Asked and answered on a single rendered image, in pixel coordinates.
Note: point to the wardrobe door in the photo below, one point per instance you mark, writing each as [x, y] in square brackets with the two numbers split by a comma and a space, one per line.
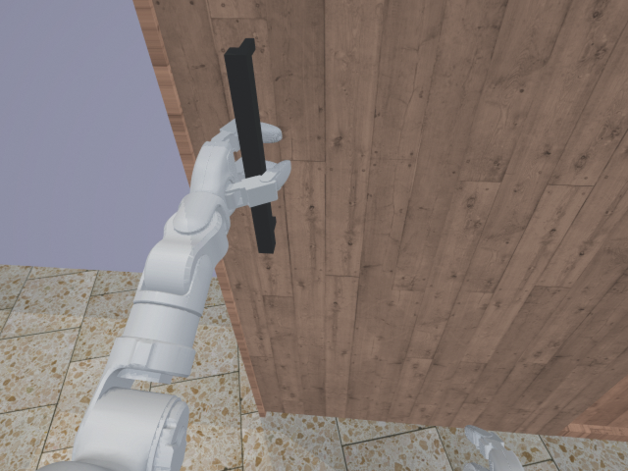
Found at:
[452, 239]
[610, 410]

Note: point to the robot left hand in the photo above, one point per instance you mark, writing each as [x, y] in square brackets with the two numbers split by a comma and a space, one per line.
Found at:
[216, 171]

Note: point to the handle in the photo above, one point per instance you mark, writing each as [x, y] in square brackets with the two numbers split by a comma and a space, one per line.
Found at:
[244, 97]

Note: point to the left robot forearm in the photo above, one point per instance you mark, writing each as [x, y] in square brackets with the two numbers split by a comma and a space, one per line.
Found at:
[158, 338]

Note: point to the robot right hand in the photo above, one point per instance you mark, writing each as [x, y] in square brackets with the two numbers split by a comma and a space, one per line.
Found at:
[492, 448]

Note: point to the robot left upper arm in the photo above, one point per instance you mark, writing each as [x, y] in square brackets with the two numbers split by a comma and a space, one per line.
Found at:
[131, 430]

